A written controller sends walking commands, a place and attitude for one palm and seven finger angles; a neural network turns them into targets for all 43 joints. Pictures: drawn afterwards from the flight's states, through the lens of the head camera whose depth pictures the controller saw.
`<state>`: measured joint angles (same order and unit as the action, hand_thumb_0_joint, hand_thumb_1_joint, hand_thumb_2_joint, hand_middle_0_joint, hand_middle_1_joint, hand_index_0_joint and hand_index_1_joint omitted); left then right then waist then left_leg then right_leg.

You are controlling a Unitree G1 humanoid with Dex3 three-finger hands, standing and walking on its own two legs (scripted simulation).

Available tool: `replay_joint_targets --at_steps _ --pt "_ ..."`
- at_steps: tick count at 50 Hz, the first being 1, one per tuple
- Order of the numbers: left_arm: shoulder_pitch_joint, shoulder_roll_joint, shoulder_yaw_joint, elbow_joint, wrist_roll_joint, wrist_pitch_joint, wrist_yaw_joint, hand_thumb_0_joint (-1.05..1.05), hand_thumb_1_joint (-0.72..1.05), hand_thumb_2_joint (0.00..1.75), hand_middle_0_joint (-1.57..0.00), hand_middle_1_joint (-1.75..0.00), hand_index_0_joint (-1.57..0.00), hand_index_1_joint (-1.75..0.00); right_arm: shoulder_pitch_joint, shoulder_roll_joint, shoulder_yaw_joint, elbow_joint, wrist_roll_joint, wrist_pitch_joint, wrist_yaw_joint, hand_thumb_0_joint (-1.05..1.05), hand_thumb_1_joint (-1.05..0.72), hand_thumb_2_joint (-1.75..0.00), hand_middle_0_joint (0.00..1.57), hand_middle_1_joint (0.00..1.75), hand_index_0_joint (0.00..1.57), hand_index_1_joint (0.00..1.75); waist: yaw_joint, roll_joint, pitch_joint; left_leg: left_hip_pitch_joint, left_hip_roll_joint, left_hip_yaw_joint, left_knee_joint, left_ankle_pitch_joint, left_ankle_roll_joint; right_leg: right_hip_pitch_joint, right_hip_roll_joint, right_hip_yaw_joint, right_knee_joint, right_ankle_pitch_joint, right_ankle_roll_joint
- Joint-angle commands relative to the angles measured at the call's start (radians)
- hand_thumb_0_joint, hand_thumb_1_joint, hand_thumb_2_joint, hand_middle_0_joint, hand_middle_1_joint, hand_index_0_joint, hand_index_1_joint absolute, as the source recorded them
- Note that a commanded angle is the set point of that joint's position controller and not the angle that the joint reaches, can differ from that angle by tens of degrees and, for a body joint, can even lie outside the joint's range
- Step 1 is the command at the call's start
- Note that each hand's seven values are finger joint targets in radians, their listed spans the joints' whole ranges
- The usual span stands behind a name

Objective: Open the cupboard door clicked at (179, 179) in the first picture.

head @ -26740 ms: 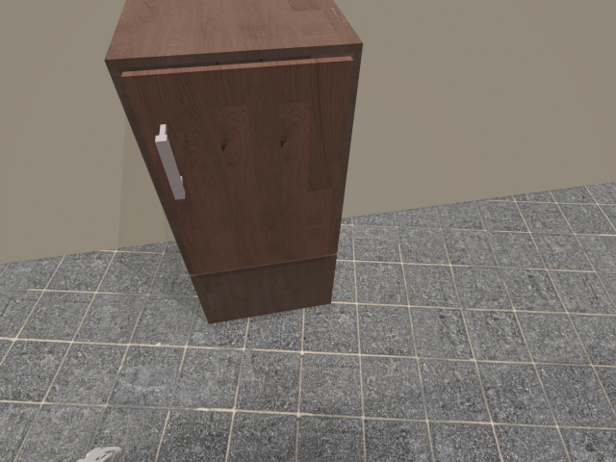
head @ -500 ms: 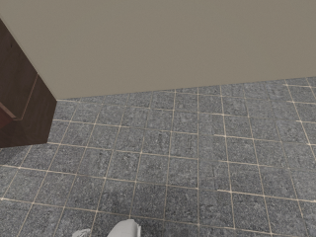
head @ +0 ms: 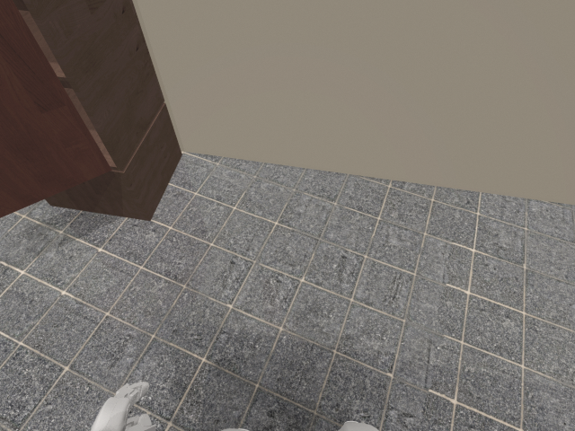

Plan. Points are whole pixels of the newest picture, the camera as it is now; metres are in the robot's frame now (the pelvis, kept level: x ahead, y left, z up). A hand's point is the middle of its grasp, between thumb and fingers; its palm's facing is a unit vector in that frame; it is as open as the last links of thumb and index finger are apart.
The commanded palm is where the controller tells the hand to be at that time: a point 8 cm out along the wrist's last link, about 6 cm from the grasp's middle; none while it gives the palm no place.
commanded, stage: turn to face it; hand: left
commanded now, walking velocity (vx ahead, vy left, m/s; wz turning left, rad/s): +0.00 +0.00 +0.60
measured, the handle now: out of the picture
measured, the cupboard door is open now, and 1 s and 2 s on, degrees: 45 45 45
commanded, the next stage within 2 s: take the last steps up to it in 0.94 s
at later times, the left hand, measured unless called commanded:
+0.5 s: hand out of the picture -0.03 +0.21 -0.19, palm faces +0.35 -0.91 -0.23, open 7.4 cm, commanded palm none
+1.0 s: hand out of the picture +0.01 +0.17 -0.16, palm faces +0.50 -0.83 -0.23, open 7.3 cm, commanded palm none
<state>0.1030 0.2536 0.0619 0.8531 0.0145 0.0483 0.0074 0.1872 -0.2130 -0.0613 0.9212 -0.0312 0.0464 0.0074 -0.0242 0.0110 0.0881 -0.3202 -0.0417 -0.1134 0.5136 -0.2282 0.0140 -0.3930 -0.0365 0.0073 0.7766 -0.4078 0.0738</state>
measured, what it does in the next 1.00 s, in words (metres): steps on the spot, turning left: right foot, then left foot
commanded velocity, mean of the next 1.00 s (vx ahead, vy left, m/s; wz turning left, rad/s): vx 0.00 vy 0.00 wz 0.43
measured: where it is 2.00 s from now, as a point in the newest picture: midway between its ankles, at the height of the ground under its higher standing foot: (231, 426)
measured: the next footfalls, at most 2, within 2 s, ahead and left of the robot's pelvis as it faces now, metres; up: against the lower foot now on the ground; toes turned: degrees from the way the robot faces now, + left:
right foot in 0.06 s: +0.04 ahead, -0.14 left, +0.00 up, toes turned +2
left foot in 0.44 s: +0.03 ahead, +0.11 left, +0.00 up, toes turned +23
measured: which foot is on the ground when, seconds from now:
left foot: down 0.00-0.06, up 0.08-0.42, down 0.44-0.86, up 0.88-1.00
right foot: up 0.00-0.04, down 0.06-0.44, up 0.46-0.84, down 0.86-1.00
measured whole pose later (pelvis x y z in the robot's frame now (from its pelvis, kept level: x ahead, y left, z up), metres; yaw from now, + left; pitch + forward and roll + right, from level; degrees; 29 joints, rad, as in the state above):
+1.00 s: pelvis +0.03 -0.03 +0.00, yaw +31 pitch +0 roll +1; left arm 0.21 0.16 0.02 0.91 0.02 0.00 0.02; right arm 0.17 -0.22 -0.08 0.99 -0.02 0.08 0.01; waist -0.01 0.03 0.08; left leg -0.47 -0.03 -0.02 1.07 -0.45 -0.03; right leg -0.21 -0.05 -0.09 0.52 -0.31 -0.01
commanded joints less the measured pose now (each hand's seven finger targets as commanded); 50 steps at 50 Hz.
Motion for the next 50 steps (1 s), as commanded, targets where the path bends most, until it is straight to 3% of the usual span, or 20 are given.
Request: replay_joint_targets --at_steps 1,2,3,4,8,15,19,20,21,22,23,26,29,37,40,41,43,44,46,50 --pt "0.131 0.099 0.03 -0.055 -0.008 -0.043 0.016 0.0 0.9 0.9 -0.2 -0.3 -0.2 -0.3 -0.039 -0.2 -0.061 -0.091 0.015 -0.017 -0.013 0.0 -0.9 -0.9 0.2 0.3 0.2 0.3 0.06 0.093 -0.188 -0.02 0.157 -0.236 -0.023 0.261 0.077 0.298 0.016 -0.017 -0.357 0.179 -0.023" --pt "0.167 0.167 0.046 -0.049 0.005 -0.053 0.024 0.0 0.9 0.9 -0.2 -0.3 -0.2 -0.3 -0.03 -0.15 -0.056 -0.102 0.025 -0.019 -0.007 0.0 -0.9 -0.9 0.2 0.3 0.2 0.3 0.075 -0.088 -0.207 -0.186 0.069 -0.136 0.125 0.029 0.014 0.452 -0.169 0.159 -0.469 0.185 -0.074" --pt "0.16 0.231 0.053 -0.055 0.017 -0.055 0.028 0.0 0.9 0.9 -0.2 -0.3 -0.2 -0.3 -0.04 -0.116 -0.05 -0.125 0.027 -0.02 0.0 0.0 -0.9 -0.9 0.2 0.3 0.2 0.3 0.082 -0.287 -0.169 -0.292 -0.06 0.06 0.364 -0.351 -0.058 0.427 -0.421 0.36 -0.507 0.313 -0.199" --pt "0.145 0.21 0.043 -0.06 0.01 -0.054 0.032 0.0 0.9 0.9 -0.2 -0.3 -0.2 -0.3 -0.046 -0.143 -0.056 -0.117 0.014 -0.01 0.002 0.0 -0.9 -0.9 0.2 0.3 0.2 0.3 0.067 -0.229 -0.14 -0.275 -0.005 0.032 0.571 -0.378 -0.05 0.311 -0.45 0.324 -0.488 0.379 -0.254" --pt "0.04 0.11 0.017 -0.076 0.005 -0.056 0.03 0.0 0.9 0.9 -0.2 -0.3 -0.2 -0.3 -0.029 -0.109 -0.045 -0.068 0.018 0.013 0.02 0.0 -0.9 -0.9 0.2 0.3 0.2 0.3 0.0 -0.233 -0.087 -0.265 0.057 0.088 0.696 -0.198 -0.079 0.261 -0.27 0.024 -0.424 0.565 -0.192" --pt "0.18 0.167 0.039 -0.022 0.012 -0.057 0.025 0.0 0.9 0.9 -0.2 -0.3 -0.2 -0.3 -0.145 -0.07 -0.018 -0.092 0.023 0.001 0.027 0.0 -0.9 -0.9 0.2 0.3 0.2 0.3 0.074 -0.213 -0.104 -0.162 0.044 0.207 0.298 -0.229 -0.076 0.384 -0.306 -0.066 -0.337 0.785 -0.185" --pt "0.168 0.18 0.049 -0.016 0.008 -0.054 0.018 0.0 0.9 0.9 -0.2 -0.3 -0.2 -0.3 -0.074 -0.099 -0.021 -0.083 0.02 -0.012 0.021 0.0 -0.9 -0.9 0.2 0.3 0.2 0.3 0.027 -0.206 -0.147 0.025 0.02 0.232 0.049 -0.098 -0.045 0.328 -0.303 -0.124 -0.205 0.764 -0.132" --pt "0.147 0.177 0.05 -0.023 -0.001 -0.051 0.014 0.0 0.9 0.9 -0.2 -0.3 -0.2 -0.3 0.003 -0.136 -0.032 -0.065 0.016 -0.02 0.02 0.0 -0.9 -0.9 0.2 0.3 0.2 0.3 -0.023 -0.134 -0.191 0.193 0.049 0.199 -0.071 0.07 -0.024 0.225 -0.29 -0.161 -0.069 0.671 -0.088" --pt "0.144 0.117 0.04 -0.057 -0.008 -0.044 0.006 0.0 0.9 0.9 -0.2 -0.3 -0.2 -0.3 0.075 -0.257 -0.061 -0.057 0.004 -0.029 0.014 0.0 -0.9 -0.9 0.2 0.3 0.2 0.3 -0.06 0.162 -0.25 0.394 0.298 -0.133 -0.091 0.389 0.094 -0.05 -0.16 -0.211 0.156 0.184 -0.01" --pt "0.087 0.072 0.015 -0.097 -0.004 -0.039 0.008 0.0 0.9 0.9 -0.2 -0.3 -0.2 -0.3 0.146 -0.329 -0.074 -0.044 0.009 -0.022 0.005 0.0 -0.9 -0.9 0.2 0.3 0.2 0.3 -0.09 0.287 -0.251 0.404 0.481 -0.332 -0.117 0.696 0.237 -0.2 -0.083 -0.123 0.326 -0.291 0.007" --pt "0.036 0.095 0.016 -0.101 0.004 -0.022 0.021 0.0 0.9 0.9 -0.2 -0.3 -0.2 -0.3 0.164 -0.3 -0.064 -0.034 0.012 -0.021 -0.003 0.0 -0.9 -0.9 0.2 0.3 0.2 0.3 -0.091 0.156 -0.249 0.357 0.472 -0.305 -0.111 0.555 0.247 -0.206 -0.09 -0.04 0.386 -0.265 -0.003" --pt "0.047 0.083 0.025 -0.043 0.003 -0.016 0.008 0.0 0.9 0.9 -0.2 -0.3 -0.2 -0.3 -0.009 -0.232 -0.043 -0.076 0.004 -0.027 -0.025 0.0 -0.9 -0.9 0.2 0.3 0.2 0.3 -0.014 0.151 -0.116 0.141 0.327 -0.166 -0.172 0.314 0.176 -0.18 -0.088 0.004 0.398 -0.073 0.001" --pt "0.112 0.072 0.023 -0.012 0.004 -0.011 -0.001 0.0 0.9 0.9 -0.2 -0.3 -0.2 -0.3 -0.048 -0.207 -0.03 -0.083 0.006 -0.035 -0.023 0.0 -0.9 -0.9 0.2 0.3 0.2 0.3 0.025 0.14 -0.126 0.116 0.269 -0.081 -0.183 0.273 0.145 -0.114 -0.067 -0.018 0.312 -0.005 0.003" --pt "0.079 0.049 0.011 -0.028 0.0 -0.021 0.003 0.0 0.9 0.9 -0.2 -0.3 -0.2 -0.3 -0.01 -0.2 -0.036 -0.058 0.002 -0.026 -0.02 0.0 -0.9 -0.9 0.2 0.3 0.2 0.3 0.003 0.152 -0.129 0.118 0.255 -0.154 -0.158 0.283 0.154 0.011 0.004 -0.051 0.019 -0.022 -0.011" --pt "0.155 0.052 0.013 -0.003 -0.005 -0.035 0.009 0.0 0.9 0.9 -0.2 -0.3 -0.2 -0.3 -0.033 -0.185 -0.036 -0.059 0.009 -0.022 -0.021 0.0 -0.9 -0.9 0.2 0.3 0.2 0.3 0.043 0.127 -0.141 0.037 0.226 -0.161 -0.086 0.296 0.126 0.199 0.023 -0.061 -0.219 0.112 -0.021" --pt "0.194 0.074 0.02 0.007 -0.003 -0.045 0.013 0.0 0.9 0.9 -0.2 -0.3 -0.2 -0.3 -0.038 -0.165 -0.034 -0.062 0.016 -0.023 -0.018 0.0 -0.9 -0.9 0.2 0.3 0.2 0.3 0.064 0.064 -0.154 -0.022 0.181 -0.137 -0.025 0.215 0.083 0.307 -0.009 -0.034 -0.36 0.202 -0.029" --pt "0.215 0.202 0.04 0.005 0.019 -0.06 0.021 0.0 0.9 0.9 -0.2 -0.3 -0.2 -0.3 -0.031 -0.078 -0.023 -0.089 0.026 -0.025 -0.006 0.0 -0.9 -0.9 0.2 0.3 0.2 0.3 0.074 -0.294 -0.136 -0.224 -0.036 0.09 0.348 -0.344 -0.036 0.367 -0.405 0.327 -0.499 0.405 -0.203" --pt "0.205 0.17 0.03 0.003 0.01 -0.064 0.025 0.0 0.9 0.9 -0.2 -0.3 -0.2 -0.3 -0.05 -0.102 -0.028 -0.077 0.016 -0.011 -0.01 0.0 -0.9 -0.9 0.2 0.3 0.2 0.3 0.07 -0.21 -0.125 -0.214 0.003 0.039 0.509 -0.366 -0.034 0.282 -0.413 0.299 -0.485 0.48 -0.251" --pt "0.132 0.119 0.019 0.002 0.006 -0.066 0.027 0.0 0.9 0.9 -0.2 -0.3 -0.2 -0.3 -0.04 -0.103 -0.032 -0.037 0.017 0.001 -0.007 0.0 -0.9 -0.9 0.2 0.3 0.2 0.3 0.033 -0.249 -0.079 -0.247 0.039 0.048 0.66 -0.272 -0.048 0.274 -0.313 0.172 -0.44 0.597 -0.244" --pt "0.146 0.094 0.015 0.011 0.009 -0.068 0.027 0.0 0.9 0.9 -0.2 -0.3 -0.2 -0.3 -0.046 -0.059 -0.017 -0.008 0.022 0.001 0.002 0.0 -0.9 -0.9 0.2 0.3 0.2 0.3 0.037 -0.188 -0.089 -0.186 0.044 0.115 0.527 -0.218 -0.066 0.299 -0.257 0.015 -0.416 0.672 -0.206"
